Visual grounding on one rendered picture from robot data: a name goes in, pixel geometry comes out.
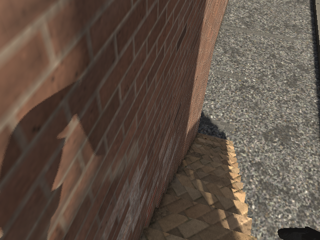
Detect stairs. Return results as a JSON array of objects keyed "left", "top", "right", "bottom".
[{"left": 140, "top": 133, "right": 257, "bottom": 240}]

